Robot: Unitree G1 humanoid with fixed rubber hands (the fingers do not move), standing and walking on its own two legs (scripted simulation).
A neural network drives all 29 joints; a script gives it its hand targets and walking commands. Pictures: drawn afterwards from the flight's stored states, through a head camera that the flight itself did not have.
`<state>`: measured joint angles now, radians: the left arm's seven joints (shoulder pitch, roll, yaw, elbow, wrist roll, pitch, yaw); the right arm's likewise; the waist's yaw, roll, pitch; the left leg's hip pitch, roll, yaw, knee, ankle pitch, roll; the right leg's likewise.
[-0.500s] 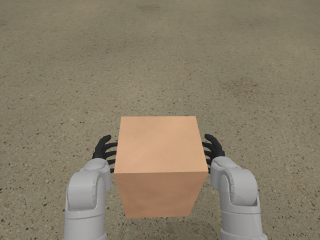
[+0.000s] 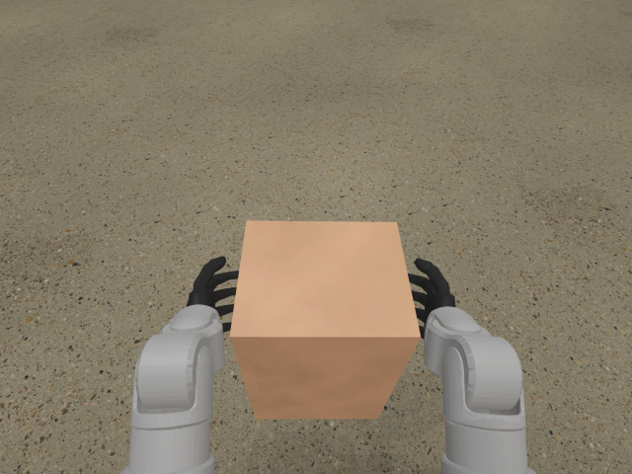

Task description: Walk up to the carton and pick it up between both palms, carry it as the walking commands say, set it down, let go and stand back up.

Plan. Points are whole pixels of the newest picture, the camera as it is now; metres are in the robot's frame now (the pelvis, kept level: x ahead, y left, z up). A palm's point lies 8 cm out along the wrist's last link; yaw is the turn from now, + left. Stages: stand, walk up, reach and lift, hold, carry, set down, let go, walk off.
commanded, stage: carry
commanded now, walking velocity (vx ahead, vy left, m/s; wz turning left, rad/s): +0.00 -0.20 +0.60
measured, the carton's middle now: (319, 330) +0.31 -0.01 +0.02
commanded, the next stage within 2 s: none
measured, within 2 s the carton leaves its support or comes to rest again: neither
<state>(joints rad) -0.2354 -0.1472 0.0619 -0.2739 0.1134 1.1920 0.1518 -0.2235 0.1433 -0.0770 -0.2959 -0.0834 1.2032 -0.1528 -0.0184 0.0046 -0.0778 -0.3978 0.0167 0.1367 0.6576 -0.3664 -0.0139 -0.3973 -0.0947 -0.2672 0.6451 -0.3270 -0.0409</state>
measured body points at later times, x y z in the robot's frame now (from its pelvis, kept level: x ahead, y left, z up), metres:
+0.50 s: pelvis -0.02 -0.13 +0.01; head +0.01 -0.15 +0.46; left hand +0.23 +0.07 +0.08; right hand +0.29 -0.19 +0.07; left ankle -0.06 -0.03 -0.67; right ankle +0.02 -0.23 -0.72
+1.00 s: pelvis +0.00 -0.26 +0.00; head +0.02 -0.27 +0.45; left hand +0.17 +0.01 +0.08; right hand +0.32 -0.22 +0.06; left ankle -0.06 -0.11 -0.70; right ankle +0.07 -0.37 -0.72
